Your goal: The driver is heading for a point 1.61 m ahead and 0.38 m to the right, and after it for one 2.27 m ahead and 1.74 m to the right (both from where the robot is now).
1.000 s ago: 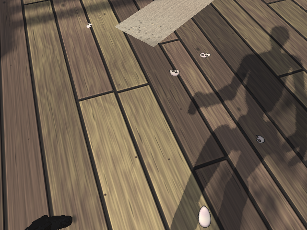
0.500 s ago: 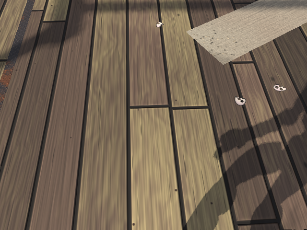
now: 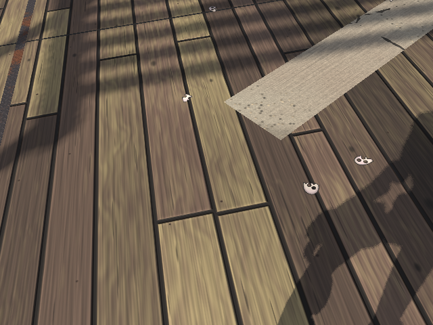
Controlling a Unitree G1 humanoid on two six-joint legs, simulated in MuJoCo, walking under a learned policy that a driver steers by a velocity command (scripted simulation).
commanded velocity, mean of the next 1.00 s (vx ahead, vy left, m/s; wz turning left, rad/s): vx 0.40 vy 0.00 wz -0.46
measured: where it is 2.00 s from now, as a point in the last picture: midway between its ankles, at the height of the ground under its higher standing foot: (298, 322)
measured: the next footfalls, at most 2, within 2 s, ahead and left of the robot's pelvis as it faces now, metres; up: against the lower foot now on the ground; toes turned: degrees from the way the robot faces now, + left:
left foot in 0.30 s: +0.29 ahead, +0.13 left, +0.00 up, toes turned -13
right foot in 0.78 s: +0.49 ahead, -0.24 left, +0.00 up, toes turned -28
